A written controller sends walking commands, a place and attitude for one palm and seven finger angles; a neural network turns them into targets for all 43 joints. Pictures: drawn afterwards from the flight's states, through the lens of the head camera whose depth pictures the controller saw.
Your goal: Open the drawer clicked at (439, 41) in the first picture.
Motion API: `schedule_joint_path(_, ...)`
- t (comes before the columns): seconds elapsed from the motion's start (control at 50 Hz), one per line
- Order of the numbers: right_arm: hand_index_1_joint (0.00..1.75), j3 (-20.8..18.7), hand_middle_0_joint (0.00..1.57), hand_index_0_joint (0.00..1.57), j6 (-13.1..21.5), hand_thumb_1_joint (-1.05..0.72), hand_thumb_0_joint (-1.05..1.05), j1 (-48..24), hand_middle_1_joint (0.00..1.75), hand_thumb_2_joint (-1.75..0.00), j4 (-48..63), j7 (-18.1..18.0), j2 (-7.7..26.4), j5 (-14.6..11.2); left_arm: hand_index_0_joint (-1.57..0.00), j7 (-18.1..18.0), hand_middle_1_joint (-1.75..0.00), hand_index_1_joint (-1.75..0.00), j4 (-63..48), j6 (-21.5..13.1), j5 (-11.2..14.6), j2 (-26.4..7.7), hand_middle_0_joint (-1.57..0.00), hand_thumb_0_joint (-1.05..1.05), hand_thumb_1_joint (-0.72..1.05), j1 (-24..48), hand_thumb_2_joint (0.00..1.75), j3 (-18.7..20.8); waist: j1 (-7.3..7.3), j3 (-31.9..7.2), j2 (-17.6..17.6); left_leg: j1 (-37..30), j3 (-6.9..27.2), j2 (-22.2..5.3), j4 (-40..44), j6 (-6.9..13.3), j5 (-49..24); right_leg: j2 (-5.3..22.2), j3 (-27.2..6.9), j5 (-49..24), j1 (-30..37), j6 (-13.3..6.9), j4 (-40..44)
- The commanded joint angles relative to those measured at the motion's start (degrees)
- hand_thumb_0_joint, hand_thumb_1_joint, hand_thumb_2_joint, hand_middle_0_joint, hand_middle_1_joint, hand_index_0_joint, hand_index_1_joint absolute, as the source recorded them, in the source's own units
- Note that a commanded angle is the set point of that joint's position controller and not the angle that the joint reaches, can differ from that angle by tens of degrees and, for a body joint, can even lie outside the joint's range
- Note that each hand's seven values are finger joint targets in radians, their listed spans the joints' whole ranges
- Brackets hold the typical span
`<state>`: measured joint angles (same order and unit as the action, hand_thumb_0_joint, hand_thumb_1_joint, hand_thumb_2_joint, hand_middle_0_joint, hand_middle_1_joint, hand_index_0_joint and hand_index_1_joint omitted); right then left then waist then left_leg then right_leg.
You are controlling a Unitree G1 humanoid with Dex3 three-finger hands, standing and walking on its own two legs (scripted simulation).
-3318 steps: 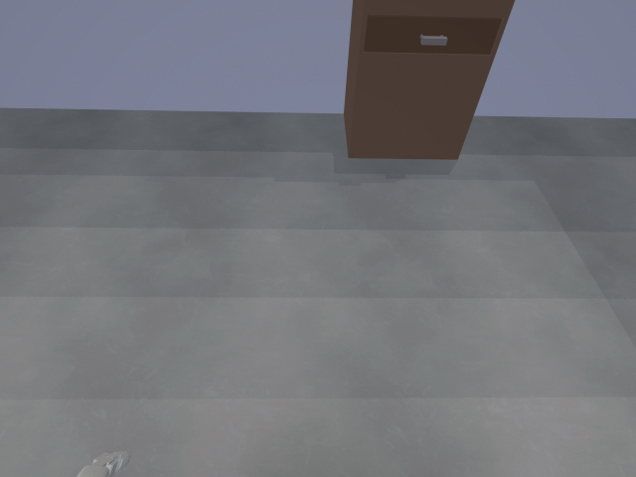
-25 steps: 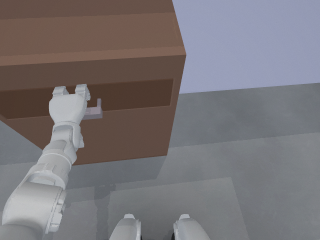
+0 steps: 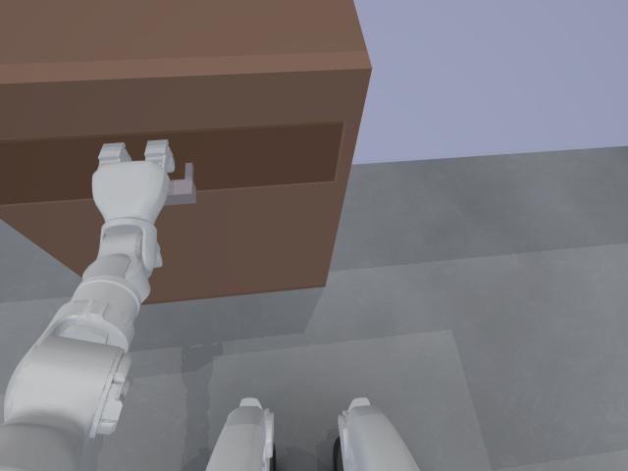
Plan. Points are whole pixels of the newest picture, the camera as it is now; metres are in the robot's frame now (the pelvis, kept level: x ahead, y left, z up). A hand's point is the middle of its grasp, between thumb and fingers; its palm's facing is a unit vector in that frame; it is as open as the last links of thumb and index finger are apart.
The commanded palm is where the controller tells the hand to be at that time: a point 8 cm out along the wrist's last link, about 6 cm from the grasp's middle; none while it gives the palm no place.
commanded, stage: lower the fingers behind the handle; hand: left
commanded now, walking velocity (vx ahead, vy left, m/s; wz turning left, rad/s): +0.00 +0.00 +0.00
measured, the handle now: (159, 182) +0.52 +0.22 -0.03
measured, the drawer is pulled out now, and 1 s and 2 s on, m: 0.00 0.00 0.00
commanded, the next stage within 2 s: lift the fingers back up to retry in 0.50 s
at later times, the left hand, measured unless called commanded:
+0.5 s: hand (146, 207) +0.47 +0.23 -0.02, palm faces +0.02 +0.05 -1.00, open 13.7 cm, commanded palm +0.45 +0.22 +0.00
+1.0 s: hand (148, 197) +0.47 +0.22 +0.00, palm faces -0.01 -0.04 -1.00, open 13.8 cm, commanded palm +0.45 +0.22 +0.06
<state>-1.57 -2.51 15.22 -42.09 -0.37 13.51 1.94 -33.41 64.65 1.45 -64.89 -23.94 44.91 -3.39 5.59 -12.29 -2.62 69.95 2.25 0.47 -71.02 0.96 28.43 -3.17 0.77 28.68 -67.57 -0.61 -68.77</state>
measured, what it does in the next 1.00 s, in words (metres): stands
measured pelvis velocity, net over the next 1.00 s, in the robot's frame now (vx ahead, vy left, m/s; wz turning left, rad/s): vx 0.01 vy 0.00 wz -0.01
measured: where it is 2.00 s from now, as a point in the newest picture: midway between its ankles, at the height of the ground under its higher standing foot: outside the picture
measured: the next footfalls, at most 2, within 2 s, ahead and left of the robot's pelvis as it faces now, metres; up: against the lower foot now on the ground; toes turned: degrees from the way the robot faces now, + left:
none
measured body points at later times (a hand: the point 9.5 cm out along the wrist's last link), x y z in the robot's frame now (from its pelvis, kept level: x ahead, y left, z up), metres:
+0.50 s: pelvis -0.02 +0.00 -0.02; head +0.11 +0.01 +0.41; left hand +0.46 +0.22 +0.03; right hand +0.02 -0.27 -0.15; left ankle +0.04 +0.11 -0.62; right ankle +0.03 -0.12 -0.62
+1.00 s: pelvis +0.01 +0.00 +0.02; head +0.13 +0.01 +0.45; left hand +0.46 +0.22 +0.05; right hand +0.04 -0.27 -0.11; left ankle +0.04 +0.11 -0.62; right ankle +0.03 -0.12 -0.62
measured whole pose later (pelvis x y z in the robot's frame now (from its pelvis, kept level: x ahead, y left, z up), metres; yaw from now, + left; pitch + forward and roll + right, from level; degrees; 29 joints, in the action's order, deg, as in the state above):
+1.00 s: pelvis +0.01 +0.00 +0.02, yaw +0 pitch +25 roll -2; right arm -2.2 -1.6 18.3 -42.5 -1.9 13.1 1.3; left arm -27.9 58.1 -1.5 -63.2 -24.3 40.7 -1.8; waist 5.8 -11.4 -3.0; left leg 64.3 2.0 0.0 -66.0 0.8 27.1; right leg -3.6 0.3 27.0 -62.0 -0.7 -63.5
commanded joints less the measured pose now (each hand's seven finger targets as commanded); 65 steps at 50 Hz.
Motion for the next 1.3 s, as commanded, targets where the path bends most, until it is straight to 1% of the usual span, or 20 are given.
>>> schedule_joint_path(0.0, 0.30, -2.70, 0.20, 0.20, 0.97, -0.90, 0.00, 7.92, 0.30, -0.90, 3.30, -1.18, 9.94, -0.08, -0.30, 3.15, -1.20, -1.20, -1.24, 2.24, 0.85, -11.30, -0.30, 0.00, -0.50, 18.17, 0.30, 1.38, 3.65, -18.47, 2.15, -14.38, -0.83, 0.60, 7.68, 2.00, -6.56, -0.30, 0.31, -6.70, 8.61, -1.02, 10.80)
schedule_joint_path(0.14, 0.30, -2.61, 0.20, 0.20, 1.33, -0.90, 0.00, 7.76, 0.30, -0.90, 4.46, -1.48, 9.92, -0.20, -0.30, 5.32, -1.20, -1.20, -1.91, 0.67, 0.86, -10.61, -0.30, 0.00, -0.50, 16.25, 0.30, 1.02, 2.92, -19.18, 1.78, -12.85, -0.83, 0.56, 6.56, 1.99, -4.56, -0.24, 0.25, -4.73, 6.69, -1.25, 9.36)
schedule_joint_path(0.18, 0.30, -2.58, 0.20, 0.20, 1.54, -0.90, 0.00, 7.71, 0.30, -0.90, 4.52, -1.52, 9.83, -0.24, -0.30, 5.46, -1.20, -1.20, -2.53, 0.53, 0.93, -9.71, -0.30, 0.00, -0.50, 16.97, 0.30, 0.13, 3.11, -18.44, 0.76, -12.44, -0.74, 0.56, 6.59, 1.92, -2.82, -0.21, 0.34, -3.04, 5.43, -1.30, 9.31)
schedule_joint_path(0.22, 0.30, -2.49, 0.20, 0.20, 1.83, -0.90, 0.00, 7.85, 0.30, -0.90, 4.28, -1.69, 10.08, -0.32, -0.30, 5.62, -1.20, -1.20, -2.48, 0.46, 1.19, -11.50, -0.30, 0.00, -0.50, 18.65, 0.30, 1.16, 3.77, -17.30, 1.86, -11.37, -0.32, 0.41, 6.55, 2.02, -0.99, -0.15, 0.32, -1.52, 4.65, -1.30, 9.28)
schedule_joint_path(0.26, 0.30, -2.36, 0.20, 0.20, 2.05, -0.90, 0.00, 7.80, 0.30, -0.90, 4.54, -1.80, 10.05, -0.46, -0.30, 5.72, -1.20, -1.20, -2.44, 0.50, 1.35, -12.06, -0.30, 0.00, -0.50, 18.17, 0.30, 1.40, 3.09, -18.57, 1.63, -10.36, -0.62, 0.53, 6.27, 2.09, -0.13, -0.09, 0.09, -0.74, 5.45, -1.21, 8.96)
schedule_joint_path(0.34, 0.30, -2.68, 0.20, 0.20, 2.42, -0.90, 0.00, 8.50, 0.30, -0.90, 4.30, -1.89, 10.14, -0.61, -0.30, 5.77, -1.20, -1.20, -3.61, 0.54, 1.10, -9.90, -0.30, 0.00, -0.50, 20.04, 0.30, -0.32, 4.02, -20.00, 1.17, -12.85, 0.29, 0.26, 6.52, 1.90, -0.65, -0.10, 0.76, -1.18, 3.04, -1.24, 8.26)
schedule_joint_path(0.44, 0.30, -2.60, 0.20, 0.20, 2.80, -0.90, 0.00, 8.86, 0.30, -0.90, 3.80, -1.89, 10.16, -0.59, -0.30, 5.62, -1.20, -1.20, -4.04, 1.20, 1.36, -10.39, -0.30, 0.00, -0.50, 22.42, 0.30, -0.27, 4.33, -20.20, 0.29, -12.51, 0.23, 0.27, 6.33, 1.94, -0.20, 0.04, 0.67, -1.03, 3.03, -1.10, 8.26)
schedule_joint_path(0.56, 0.30, -2.05, 0.20, 0.20, 2.66, -0.90, 0.00, 8.86, 0.30, -0.90, 3.56, -2.18, 10.31, -0.78, -0.30, 6.48, -1.20, -1.20, -2.26, 1.87, 2.03, -13.10, -0.30, 0.00, -0.50, 20.91, 0.30, 1.41, 3.96, -18.43, 2.17, -10.33, -0.21, 0.25, 6.31, 2.11, 0.24, -0.02, 0.36, -0.56, 4.73, -0.99, 8.79)
schedule_joint_path(0.58, 0.30, -2.01, 0.20, 0.20, 2.71, -0.90, 0.00, 8.68, 0.30, -0.90, 3.89, -2.29, 10.19, -0.79, -0.30, 6.70, -1.20, -1.20, -2.03, 1.93, 1.92, -12.07, -0.30, 0.00, -0.50, 20.93, 0.30, 0.34, 4.24, -18.09, 2.21, -9.80, -0.39, 0.44, 6.24, 2.21, 0.57, 0.00, 0.13, -0.24, 4.86, -0.88, 9.14)
schedule_joint_path(0.66, 0.30, -2.54, 0.20, 0.20, 2.65, -0.90, 0.00, 9.36, 0.30, -0.90, 4.05, -2.33, 10.10, -0.82, -0.30, 6.66, -1.20, -1.20, -8.26, 0.97, 1.87, -13.73, -0.30, 0.00, -0.50, 23.75, 0.30, 1.74, 2.99, -24.38, -2.54, -16.99, 0.17, 0.26, 7.93, 1.78, -2.71, -0.14, 0.46, -2.90, 6.59, -1.26, 9.33)
schedule_joint_path(0.72, 0.30, -2.81, 0.20, 0.20, 2.44, -0.90, 0.00, 9.53, 0.30, -0.90, 4.22, -2.42, 9.64, -0.87, -0.30, 6.66, -1.20, -1.20, -10.50, 0.44, 2.49, -12.68, -0.30, 0.00, -0.50, 23.73, 0.30, 1.79, 3.17, -24.29, -1.59, -19.92, 0.45, 0.10, 9.21, 1.78, -5.02, -0.37, 0.64, -4.56, 8.43, -1.15, 10.77)
schedule_joint_path(0.82, 0.30, -3.38, 0.20, 0.20, 2.37, -0.90, 0.00, 9.62, 0.30, -0.90, 3.99, -2.68, 9.36, -0.78, -0.30, 5.77, -1.20, -1.20, -16.28, -2.09, 2.54, -14.54, -0.30, 0.00, -0.50, 23.25, 0.30, 4.01, 1.88, -27.50, -2.44, -25.20, 0.28, -0.07, 10.97, 1.71, -10.17, -0.52, 0.38, -8.63, 12.98, -1.21, 12.67)
schedule_joint_path(0.88, 0.30, -3.69, 0.20, 0.20, 2.13, -0.90, 0.00, 9.51, 0.30, -0.90, 3.58, -2.62, 9.14, -0.59, -0.30, 4.19, -1.20, -1.20, -18.33, -3.38, 1.58, -14.29, -0.30, 0.00, -0.50, 21.12, 0.30, 4.57, 0.84, -27.01, -4.25, -28.80, 0.25, -0.18, 12.11, 1.25, -14.89, -0.74, 0.75, -11.86, 13.74, -1.51, 13.47)
schedule_joint_path(0.9, 0.30, -3.93, 0.20, 0.20, 2.05, -0.90, 0.00, 9.35, 0.30, -0.90, 3.39, -2.46, 8.95, -0.59, -0.30, 3.51, -1.20, -1.20, -17.79, -3.31, 1.45, -12.53, -0.30, 0.00, -0.50, 20.25, 0.30, 3.67, 1.26, -25.85, -3.88, -29.82, 0.16, -0.27, 12.45, 1.22, -15.34, -0.88, 0.80, -12.04, 13.36, -1.49, 14.29)
schedule_joint_path(0.96, 0.30, -3.93, 0.20, 0.20, 1.45, -0.90, 0.00, 9.31, 0.30, -0.90, 2.74, -2.05, 9.08, -0.43, -0.30, 1.59, -1.20, -1.20, -17.69, -2.79, 1.43, -14.95, -0.30, 0.00, -0.50, 17.78, 0.30, 6.43, -0.03, -25.11, -4.02, -30.58, -0.35, -0.11, 13.58, 1.03, -18.34, -0.99, 0.82, -14.80, 16.44, -1.62, 15.10)
schedule_joint_path(1.06, 0.30, -4.24, 0.20, 0.20, 0.17, -0.90, 0.00, 8.85, 0.30, -0.90, 3.29, -1.48, 8.93, -0.42, -0.30, 0.57, -1.20, -1.20, -20.18, -0.67, 1.82, -15.03, -0.30, 0.00, -0.50, 14.87, 0.30, 7.36, -1.38, -26.20, -3.46, -34.05, -1.53, 0.17, 15.90, 0.93, -24.97, -1.02, 0.45, -22.72, 23.76, -1.55, 17.20)
schedule_joint_path(1.18, 0.30, -4.79, 0.20, 0.20, -0.68, -0.90, 0.00, 7.92, 0.30, -0.90, 3.90, -1.59, 8.61, -0.96, -0.30, 2.31, -1.20, -1.20, -22.29, 0.72, 2.19, -10.90, -0.30, 0.00, -0.50, 11.93, 0.30, 3.92, -0.65, -24.27, -2.01, -39.51, -1.92, -0.06, 19.20, 0.92, -29.48, -1.18, 0.63, -26.86, 27.97, -1.32, 20.61)
schedule_joint_path(1.24, 0.30, -4.76, 0.20, 0.20, -0.93, -0.90, 0.00, 7.75, 0.30, -0.90, 3.74, -1.44, 8.18, -1.39, -0.30, 4.18, -1.20, -1.20, -15.85, 1.39, 2.65, -5.04, -0.30, 0.00, -0.50, 7.92, 0.30, -0.28, 0.53, -17.11, 1.95, -36.79, -2.30, 0.17, 20.43, 1.22, -26.55, -1.07, 0.56, -25.52, 27.37, -1.11, 22.62)
schedule_joint_path(1.26, 0.30, -4.76, 0.20, 0.20, -1.14, -0.90, 0.00, 7.99, 0.30, -0.90, 3.41, -1.50, 8.75, -1.39, -0.30, 4.80, -1.20, -1.20, -14.61, 1.45, 2.83, -6.80, -0.30, 0.00, -0.50, 7.79, 0.30, 0.88, 0.60, -14.79, 3.20, -35.25, -2.26, 0.19, 20.72, 1.34, -25.11, -0.96, 0.37, -25.35, 27.70, -1.22, 22.82)
schedule_joint_path(1.28, 0.30, -4.67, 0.20, 0.20, -1.18, -0.90, 0.00, 7.64, 0.30, -0.90, 4.08, -1.64, 8.60, -1.39, -0.30, 5.37, -1.20, -1.20, -15.12, 1.10, 2.60, -7.39, -0.30, 0.00, -0.50, 7.38, 0.30, 1.11, -0.05, -16.47, 3.03, -34.94, -2.58, 0.46, 20.86, 1.44, -24.94, -0.77, -0.12, -25.91, 28.85, -1.06, 22.99)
